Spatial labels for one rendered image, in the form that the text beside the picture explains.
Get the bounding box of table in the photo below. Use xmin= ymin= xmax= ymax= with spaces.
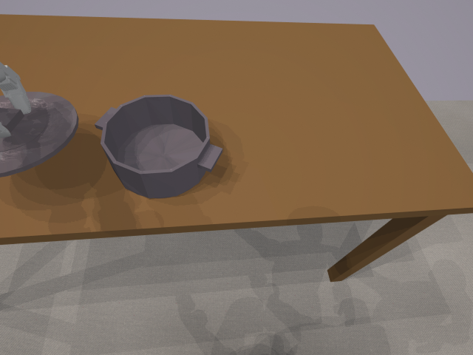
xmin=0 ymin=14 xmax=473 ymax=282

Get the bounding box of knob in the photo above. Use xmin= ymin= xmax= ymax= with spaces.
xmin=0 ymin=108 xmax=24 ymax=132

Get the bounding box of left robot hand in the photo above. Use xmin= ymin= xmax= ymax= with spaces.
xmin=0 ymin=62 xmax=31 ymax=138

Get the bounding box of lid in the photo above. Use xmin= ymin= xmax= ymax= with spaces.
xmin=0 ymin=92 xmax=79 ymax=178

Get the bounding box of pot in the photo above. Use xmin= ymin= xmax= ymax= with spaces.
xmin=95 ymin=95 xmax=222 ymax=198

